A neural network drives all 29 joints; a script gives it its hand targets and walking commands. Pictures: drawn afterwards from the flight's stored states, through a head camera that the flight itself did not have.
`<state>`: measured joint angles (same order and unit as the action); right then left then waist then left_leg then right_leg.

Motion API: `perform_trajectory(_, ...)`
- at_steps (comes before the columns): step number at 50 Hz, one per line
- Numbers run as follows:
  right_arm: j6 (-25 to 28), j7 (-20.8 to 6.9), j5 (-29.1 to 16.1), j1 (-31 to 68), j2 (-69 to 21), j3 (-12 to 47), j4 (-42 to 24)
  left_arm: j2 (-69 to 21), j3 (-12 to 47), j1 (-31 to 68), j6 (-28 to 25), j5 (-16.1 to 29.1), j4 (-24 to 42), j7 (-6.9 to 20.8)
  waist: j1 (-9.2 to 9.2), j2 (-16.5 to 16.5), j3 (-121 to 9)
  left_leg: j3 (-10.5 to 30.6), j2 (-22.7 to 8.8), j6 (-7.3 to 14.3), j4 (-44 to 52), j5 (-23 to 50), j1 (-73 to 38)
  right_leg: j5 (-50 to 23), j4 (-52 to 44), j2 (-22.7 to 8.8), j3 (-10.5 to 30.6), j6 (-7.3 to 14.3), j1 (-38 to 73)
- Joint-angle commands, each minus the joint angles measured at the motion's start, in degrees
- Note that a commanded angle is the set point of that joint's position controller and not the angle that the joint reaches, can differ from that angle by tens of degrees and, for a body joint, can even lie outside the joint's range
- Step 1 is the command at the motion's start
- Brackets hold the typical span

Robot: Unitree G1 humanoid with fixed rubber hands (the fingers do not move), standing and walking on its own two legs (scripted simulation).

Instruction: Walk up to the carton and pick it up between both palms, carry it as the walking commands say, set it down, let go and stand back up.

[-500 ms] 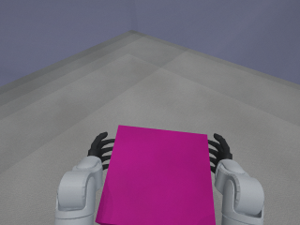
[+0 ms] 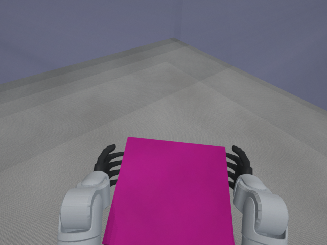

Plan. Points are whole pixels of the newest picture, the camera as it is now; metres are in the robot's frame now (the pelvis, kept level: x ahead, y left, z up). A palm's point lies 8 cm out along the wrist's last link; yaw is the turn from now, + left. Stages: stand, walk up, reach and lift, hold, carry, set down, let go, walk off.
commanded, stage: carry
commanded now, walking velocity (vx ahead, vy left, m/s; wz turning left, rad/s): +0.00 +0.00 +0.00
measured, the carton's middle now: (168, 204) +0.23 +0.00 +0.02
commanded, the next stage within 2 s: none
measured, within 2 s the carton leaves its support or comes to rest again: neither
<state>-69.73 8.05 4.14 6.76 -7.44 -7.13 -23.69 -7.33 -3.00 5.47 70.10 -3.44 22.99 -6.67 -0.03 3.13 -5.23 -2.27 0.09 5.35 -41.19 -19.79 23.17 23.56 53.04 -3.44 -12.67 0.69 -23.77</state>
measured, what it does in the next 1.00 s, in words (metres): steps on the spot: right foot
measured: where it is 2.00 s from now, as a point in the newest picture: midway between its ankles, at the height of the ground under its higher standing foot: outside the picture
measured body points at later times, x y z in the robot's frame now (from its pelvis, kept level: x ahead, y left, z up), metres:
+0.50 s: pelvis -0.03 -0.02 +0.00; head -0.05 -0.02 +0.45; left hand +0.24 +0.12 +0.09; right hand +0.24 -0.18 +0.10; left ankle +0.02 +0.05 -0.72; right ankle +0.01 -0.11 -0.72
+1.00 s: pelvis -0.03 -0.03 +0.00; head -0.05 -0.03 +0.45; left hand +0.24 +0.12 +0.10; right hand +0.24 -0.19 +0.10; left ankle +0.02 +0.05 -0.72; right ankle +0.01 -0.11 -0.72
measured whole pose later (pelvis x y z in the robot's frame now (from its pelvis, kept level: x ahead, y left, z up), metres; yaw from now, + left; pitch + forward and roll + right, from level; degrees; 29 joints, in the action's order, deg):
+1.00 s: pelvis -0.03 -0.03 +0.00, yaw +0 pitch +1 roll -2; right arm -70.4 7.7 4.1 7.1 -7.4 -7.6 -23.7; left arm -7.4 -2.9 6.0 70.9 -3.4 23.0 -7.2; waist 0.0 2.7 -6.1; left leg -2.7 0.3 3.3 -37.7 -15.4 23.8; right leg 15.6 34.3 -1.0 -12.3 2.7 -20.2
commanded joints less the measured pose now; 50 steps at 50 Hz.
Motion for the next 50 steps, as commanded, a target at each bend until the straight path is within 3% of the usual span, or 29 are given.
perform_trajectory(1,0.21,-8.63,-21.18,29.5,-47.36,36.56,-10.86,-51.66,37.47,31.97,-1.16,19.87,12.19,3.96,-0.31,6.76,-17.88,20.22,-15.36,0.97,20.51,28.24,-14.98,4.42,-4.51,3.55,9.29,-2.23,-5.11)
perform_trajectory(2,0.61,-8.64,-21.5,29.18,-47.95,37.46,-10.77,-49.6,37.15,33.92,-1.75,20.24,16.04,3.98,-0.4,6.23,-18.53,22.25,-15.28,0.07,20.16,32.92,-18.18,5.58,-8.3,4.22,9.49,-2.35,-4.6)
perform_trajectory(3,0.54,-8.47,-21.43,27.61,-47.89,36.78,-10.7,-50.83,37.7,32.6,-1.5,20.62,15.1,3.57,-0.32,9.46,-20.47,19.29,-14.57,0.89,18.24,38.09,-19.94,4.96,-11.8,3.86,9.13,-2.56,-2.63)
perform_trajectory(5,1.12,-8.44,-22.25,30.92,-48.89,38.5,-15.09,-52.83,37.36,33.02,-2.07,21.28,16.18,3.94,0.06,6.35,-25.76,16.21,-13.34,0.73,15.65,41.89,-16.46,-1.19,-22.46,3.65,6.66,-1.88,8.45)
perform_trajectory(6,0.55,-8.37,-22.17,29.49,-48.85,38.79,-12.91,-52.07,36.03,31.35,-1.82,20.54,14.25,3.77,0.86,5.08,-26.89,13.82,-12.59,-0.31,14.78,32.15,-11.38,-6.99,-29.17,1.15,7.95,-1.32,16.43)
perform_trajectory(7,0.65,-8.55,-23.11,30.83,-49.08,40.04,-14.21,-51.77,35.27,31.49,-2.22,20.5,15.4,3.86,0.74,0.09,-28.19,11.46,-10.88,-2.14,12.84,29.83,-8.06,-13.92,-28.64,-2.6,10.47,-0.47,22.09)
perform_trajectory(9,0.82,-8.21,-22.49,31.09,-48.13,40.46,-14.6,-50.38,34.74,30.47,-2.46,19.95,14.14,4.25,0.36,-9.23,-25.29,6.41,-5.25,-3.89,8.43,11.97,0.52,-29.2,-27.65,-11.78,18.63,3.32,24.1)
perform_trajectory(10,0.96,-8.26,-21.61,31.47,-46.71,39.15,-11.81,-49.04,33.87,31.25,-2.59,19.21,11.6,4.11,0.19,-8.89,-25.05,5.08,-4.93,-4.55,8.8,4.07,-2.19,-25.27,-26.59,-13.44,17.25,5.06,19.3)
perform_trajectory(13,0.32,-8.29,-22.4,31.56,-48.81,40.04,-11.33,-50.28,35.01,29.49,-1.74,18.65,12.09,4.29,0.22,-2.75,-19.61,8.48,-7.45,-4.01,15.89,15.24,-5.65,-10.19,-24.15,-6.93,9.64,1.84,11.23)
perform_trajectory(15,0.03,-7.67,-22.07,30.68,-47.46,40.56,-11.42,-48.31,33.56,28.28,-1.65,18.72,11.45,4.22,0.67,-3.48,-22.66,9.66,-8.96,-2.81,14.32,19.49,-6.67,-13.66,-24.3,-5.11,9.8,0.5,14.17)
perform_trajectory(17,-0.37,-7.72,-22.86,32.17,-46.96,40.84,-12.39,-48.44,33.51,28.43,-0.94,19.0,10.23,4.3,0.66,-4.14,-19.73,9.16,-8.61,-3.31,15.37,13.95,-2.74,-8.51,-24.73,-5.49,10.6,1.19,13.35)
perform_trajectory(18,-0.23,-7.45,-21.76,30.56,-46.82,39.2,-11.33,-49.2,34.76,30.88,-1.05,19.69,11.85,4.03,0.55,-1.97,-19.96,9.85,-8.56,-3.57,16.72,12.0,-4.44,-7.46,-24.86,-5.18,10.79,1.36,12.43)
perform_trajectory(20,-0.33,-7.41,-21.73,31.53,-46.6,39.44,-10.17,-47.51,33.69,30.44,-1.05,19.14,10.87,4.09,0.58,-4.92,-19.57,9.1,-6.94,-2.99,16.57,6.69,-2.36,-4.9,-26.81,-6.5,12.42,1.59,12.59)
perform_trajectory(23,-0.57,-7.04,-20.93,29.61,-46.5,38.16,-8.15,-47.7,33.96,30.85,-0.71,19.24,11.22,3.95,0.67,0.2,-19.46,11.49,-9.0,-3.7,18.97,13.6,-4.52,-7.61,-22.98,-3.78,9.8,1.18,13.47)
perform_trajectory(26,-0.41,-7.71,-22.37,31.18,-46.87,38.77,-10.96,-48.93,35.63,32.05,-0.81,19.81,13.44,3.96,1.01,2.8,-20.59,13.89,-9.55,-3.3,21.05,6.13,-2.38,-3.07,-21.0,-2.55,8.99,0.39,13.04)
perform_trajectory(29,-0.8,-7.27,-21.72,31.42,-47.04,38.28,-10.23,-49.32,34.72,32.89,-0.41,20.0,12.06,3.91,0.93,-0.99,-18.52,11.59,-8.99,-3.65,20.38,5.8,-1.08,-4.16,-24.53,-3.74,10.79,1.16,13.92)
perform_trajectory(30,-0.25,-7.53,-22.23,32.85,-47.06,39.07,-11.91,-50.26,35.42,31.58,-0.71,20.22,12.15,4.27,0.92,0.24,-21.84,11.58,-8.97,-3.38,19.14,8.89,-3.72,-6.59,-23.77,-3.39,10.76,1.35,13.89)
perform_trajectory(31,-0.14,-7.4,-22.13,33.04,-47.76,39.31,-11.58,-49.73,34.43,33.1,-0.95,19.95,13.09,4.24,0.75,-1.7,-22.36,12.28,-8.89,-4.02,17.68,15.37,-4.83,-9.61,-22.6,-3.86,10.14,1.4,14.94)
perform_trajectory(32,-0.5,-7.32,-22.11,32.79,-48.01,38.69,-11.43,-50.48,35.56,34.71,-0.56,20.78,14.22,4.13,0.92,0.39,-20.8,12.34,-9.81,-3.94,19.04,16.64,-2.94,-10.54,-22.17,-3.78,10.43,1.59,15.28)
perform_trajectory(35,-0.74,-6.84,-21.36,31.22,-46.11,38.1,-8.64,-48.23,32.97,30.43,-0.14,18.83,9.06,3.71,1.08,-0.95,-20.37,13.22,-9.12,-3.46,18.63,11.27,-1.77,-7.1,-23.55,-3.6,10.97,1.73,15.81)
perform_trajectory(36,-0.52,-6.94,-22.4,31.72,-45.84,39.42,-10.28,-46.81,32.68,29.42,-0.32,18.34,10.58,3.79,1.11,0.47,-20.76,13.12,-9.46,-4.11,18.6,13.78,-3.02,-9.42,-22.69,-4.51,10.8,1.64,15.7)
perform_trajectory(38,-0.52,-6.96,-22.53,32.78,-47.6,39.94,-11.93,-48.92,34.33,34.36,-0.69,19.92,13.66,3.7,0.83,-2.12,-20.49,10.77,-7.95,-3.96,16.97,13.77,-3.86,-10.45,-24.12,-4.89,11.11,1.78,14.8)
perform_trajectory(39,-0.54,-6.54,-21.17,29.44,-45.85,37.68,-8.98,-46.99,33.72,32.58,-0.36,19.84,12.06,3.38,1.08,-0.69,-20.08,11.34,-8.35,-3.86,17.34,13.63,-3.83,-10.7,-23.19,-4.3,10.43,1.19,14.26)
perform_trajectory(40,0.06,-6.67,-22.56,33.96,-46.79,39.28,-13.81,-49.59,34.71,33.39,-0.71,20.02,13.45,3.5,1.08,0.93,-21.59,11.77,-8.73,-3.53,18.07,15.05,-3.69,-8.91,-22.33,-4.25,9.85,1.47,15.45)
perform_trajectory(43,-0.64,-6.33,-21.52,30.42,-44.99,38.71,-10.71,-46.65,32.51,30.58,-0.34,18.98,10.86,3.26,0.91,-3.95,-20.72,10.54,-8.38,-4.03,16.52,13.71,-4.06,-10.44,-24.14,-4.74,11.09,1.56,14.93)
perform_trajectory(44,-0.3,-6.23,-21.6,32.31,-46.96,38.54,-11.35,-48.22,34.22,35.06,-0.8,20.43,14.76,3.35,0.76,-2.78,-21.3,11.11,-8.18,-3.54,17.54,12.69,-3.99,-9.2,-23.36,-3.99,10.66,1.63,14.68)
perform_trajectory(45,-0.62,-5.92,-20.97,30.12,-44.18,37.66,-11.67,-47.57,33.78,32.04,-0.25,20.21,11.71,3.32,0.86,-1.77,-20.22,11.3,-8.56,-3.61,18.0,10.93,-2.44,-7.46,-24.0,-3.99,10.82,1.5,14.79)
perform_trajectory(46,-0.65,-5.95,-21.41,31.65,-44.3,39.21,-13.03,-46.82,32.89,31.0,-0.23,19.5,11.82,3.54,0.79,-3.93,-18.56,10.41,-7.5,-3.38,17.53,6.96,-1.46,-4.42,-26.14,-5.42,11.98,2.16,14.0)
perform_trajectory(50,-0.04,-5.97,-21.08,33.33,-46.27,38.31,-10.68,-47.63,32.43,34.55,-0.92,19.91,11.76,3.36,0.69,-3.47,-21.49,10.64,-7.47,-3.01,15.33,12.02,-3.4,-9.72,-25.2,-5.35,11.7,3.01,16.66)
